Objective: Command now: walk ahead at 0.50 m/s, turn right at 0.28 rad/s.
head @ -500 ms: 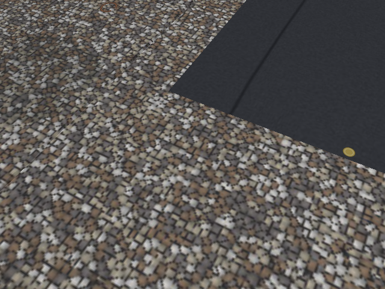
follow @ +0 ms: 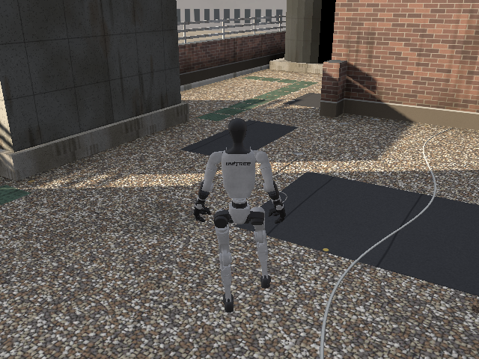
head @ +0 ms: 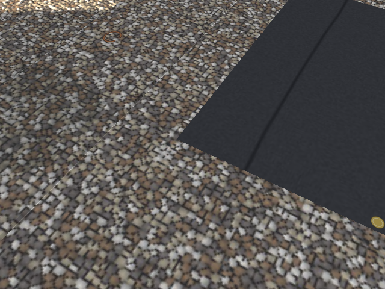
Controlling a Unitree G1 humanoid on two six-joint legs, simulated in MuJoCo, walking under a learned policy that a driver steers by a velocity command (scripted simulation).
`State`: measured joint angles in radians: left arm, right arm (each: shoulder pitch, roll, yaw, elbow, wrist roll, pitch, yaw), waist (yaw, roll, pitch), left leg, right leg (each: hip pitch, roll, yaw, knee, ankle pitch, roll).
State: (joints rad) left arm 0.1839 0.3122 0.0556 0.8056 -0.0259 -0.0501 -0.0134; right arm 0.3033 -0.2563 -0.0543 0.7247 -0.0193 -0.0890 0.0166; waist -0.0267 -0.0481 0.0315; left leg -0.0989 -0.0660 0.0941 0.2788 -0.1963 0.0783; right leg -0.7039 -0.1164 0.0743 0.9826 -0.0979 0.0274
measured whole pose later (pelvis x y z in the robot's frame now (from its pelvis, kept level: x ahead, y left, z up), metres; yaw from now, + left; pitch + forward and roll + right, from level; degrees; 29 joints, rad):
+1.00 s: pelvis +0.57 -0.11 +0.00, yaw -35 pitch +1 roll +2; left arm 0.20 0.32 0.08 0.63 -0.02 -0.01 -0.01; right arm 0.32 -0.27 -0.06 0.79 -0.01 -0.10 0.00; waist -0.06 -0.05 0.02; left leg -0.12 -0.01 0.11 0.32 -0.22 0.02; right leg -0.68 -0.08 0.06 1.04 -0.21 0.02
